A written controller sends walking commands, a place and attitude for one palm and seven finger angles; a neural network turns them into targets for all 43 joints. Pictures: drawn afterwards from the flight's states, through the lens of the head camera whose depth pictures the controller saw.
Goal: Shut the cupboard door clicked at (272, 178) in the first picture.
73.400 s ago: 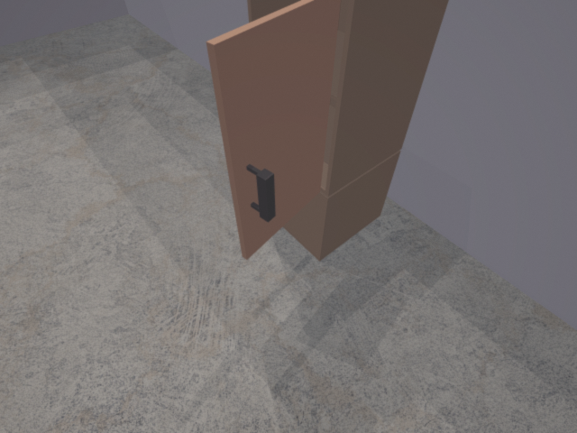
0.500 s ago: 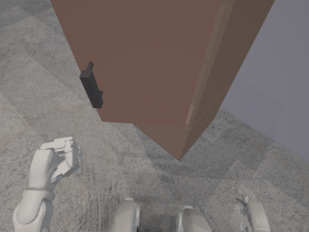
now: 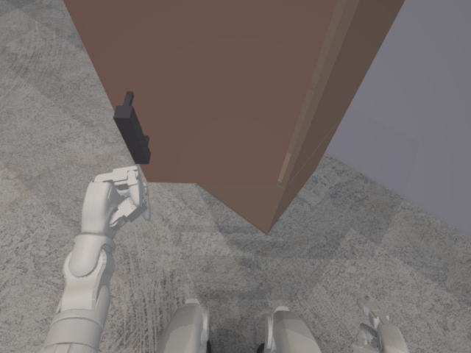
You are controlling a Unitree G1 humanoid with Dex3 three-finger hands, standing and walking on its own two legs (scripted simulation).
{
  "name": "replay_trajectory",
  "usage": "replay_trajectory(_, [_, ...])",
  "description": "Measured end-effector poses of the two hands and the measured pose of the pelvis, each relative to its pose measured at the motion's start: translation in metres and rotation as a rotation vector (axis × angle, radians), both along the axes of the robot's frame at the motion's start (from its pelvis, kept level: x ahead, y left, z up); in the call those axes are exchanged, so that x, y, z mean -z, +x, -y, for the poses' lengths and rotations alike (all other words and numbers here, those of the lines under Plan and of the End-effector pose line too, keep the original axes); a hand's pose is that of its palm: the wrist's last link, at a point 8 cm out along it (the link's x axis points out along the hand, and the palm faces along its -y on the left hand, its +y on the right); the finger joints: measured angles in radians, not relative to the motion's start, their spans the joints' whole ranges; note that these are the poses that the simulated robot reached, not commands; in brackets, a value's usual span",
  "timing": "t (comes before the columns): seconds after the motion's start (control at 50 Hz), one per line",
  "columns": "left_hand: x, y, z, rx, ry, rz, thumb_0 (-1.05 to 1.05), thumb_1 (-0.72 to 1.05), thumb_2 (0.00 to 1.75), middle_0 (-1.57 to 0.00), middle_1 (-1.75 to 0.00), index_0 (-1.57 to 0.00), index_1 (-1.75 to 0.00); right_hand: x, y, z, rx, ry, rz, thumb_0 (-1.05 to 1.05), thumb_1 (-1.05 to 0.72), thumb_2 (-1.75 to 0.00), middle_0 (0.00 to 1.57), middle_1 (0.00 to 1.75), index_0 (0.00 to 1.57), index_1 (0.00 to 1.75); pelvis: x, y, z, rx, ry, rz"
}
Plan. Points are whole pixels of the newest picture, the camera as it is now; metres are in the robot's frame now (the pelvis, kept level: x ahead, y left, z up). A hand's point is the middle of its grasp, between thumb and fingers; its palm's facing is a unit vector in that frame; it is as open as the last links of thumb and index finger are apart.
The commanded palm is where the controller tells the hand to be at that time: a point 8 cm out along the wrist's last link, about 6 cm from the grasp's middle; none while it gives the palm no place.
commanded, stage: bring the fist close to the handle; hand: left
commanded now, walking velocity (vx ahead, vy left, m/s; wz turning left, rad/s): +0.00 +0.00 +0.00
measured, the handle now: (136, 128) +0.50 +0.21 +0.03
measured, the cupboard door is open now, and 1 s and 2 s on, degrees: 37 37 23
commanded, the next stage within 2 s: push the door shut along its arc in 0.66 s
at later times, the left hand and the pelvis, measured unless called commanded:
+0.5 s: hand (154, 172) +0.40 +0.16 +0.03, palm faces +0.03 -1.00 -0.04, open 3.1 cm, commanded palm +0.37 +0.21 +0.03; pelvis +0.01 +0.00 +0.00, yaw -1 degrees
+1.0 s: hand (154, 164) +0.42 +0.16 +0.04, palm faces -0.03 -1.00 -0.04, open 3.1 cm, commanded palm +0.40 +0.21 +0.03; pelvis +0.00 -0.01 +0.00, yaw +0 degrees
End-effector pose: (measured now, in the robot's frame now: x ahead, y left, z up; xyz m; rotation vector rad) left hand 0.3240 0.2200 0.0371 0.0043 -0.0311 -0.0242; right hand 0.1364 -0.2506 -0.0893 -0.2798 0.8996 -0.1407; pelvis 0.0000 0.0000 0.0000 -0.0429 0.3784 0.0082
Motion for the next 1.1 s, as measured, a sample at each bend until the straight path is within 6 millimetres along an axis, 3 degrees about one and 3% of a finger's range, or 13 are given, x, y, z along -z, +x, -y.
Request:
replay_trajectory(0.12, [-0.005, 0.028, -0.001, -0.032, 0.016, 0.023, 0.01, 0.90, 0.90, -1.30, -1.50, -1.30, -1.50, 0.004, -0.006, -0.003, 0.008, 0.012, -0.038, 0.01, -0.91, -0.90, 0.20, 0.30, 0.20, 0.30, 0.000, 0.001, -0.003, 0.005, 0.001, -0.012])
replay_trajectory(0.34, [0.001, 0.061, 0.011, -0.042, 0.007, -0.005, 0.01, 0.90, 0.90, -1.30, -1.50, -1.30, -1.50, 0.012, -0.030, 0.002, 0.045, 0.022, -0.132, 0.01, -0.91, -0.90, 0.20, 0.30, 0.21, 0.30, -0.001, 0.002, -0.001, 0.012, 0.008, -0.029])
replay_trajectory(0.44, [-0.003, 0.063, 0.011, -0.050, 0.025, 0.017, 0.01, 0.90, 0.90, -1.30, -1.50, -1.30, -1.50, 0.014, -0.041, 0.008, 0.072, 0.031, -0.169, 0.01, -0.91, -0.90, 0.20, 0.30, 0.20, 0.30, -0.002, 0.005, 0.002, 0.022, 0.016, -0.032])
replay_trajectory(0.56, [0.004, 0.050, 0.004, -0.061, 0.034, -0.044, 0.01, 0.90, 0.90, -1.30, -1.50, -1.30, -1.50, 0.012, -0.044, 0.013, 0.083, 0.039, -0.191, 0.01, -0.91, -0.90, 0.20, 0.30, 0.20, 0.30, -0.006, 0.006, 0.007, 0.020, 0.021, -0.020])
replay_trajectory(0.72, [-0.001, 0.050, 0.002, -0.062, 0.024, 0.029, 0.01, 0.90, 0.90, -1.30, -1.50, -1.30, -1.50, 0.013, -0.035, 0.022, 0.061, 0.006, -0.173, 0.01, -0.91, -0.90, 0.20, 0.30, 0.20, 0.30, -0.002, 0.002, 0.013, 0.009, 0.019, -0.022])
replay_trajectory(0.88, [0.002, 0.053, 0.003, -0.019, 0.027, -0.017, 0.01, 0.90, 0.90, -1.30, -1.50, -1.30, -1.50, 0.012, -0.025, 0.022, 0.064, 0.011, -0.133, 0.01, -0.91, -0.90, 0.20, 0.30, 0.20, 0.30, -0.001, 0.000, 0.013, 0.008, 0.018, -0.018])
replay_trajectory(1.1, [-0.006, 0.094, 0.003, 0.027, 0.042, 0.017, 0.01, 0.90, 0.90, -1.32, -1.50, -1.30, -1.50, 0.024, -0.046, 0.020, 0.075, -0.003, -0.186, 0.01, -0.91, -0.90, 0.20, 0.30, 0.20, 0.30, 0.008, -0.006, 0.011, 0.002, 0.007, -0.043])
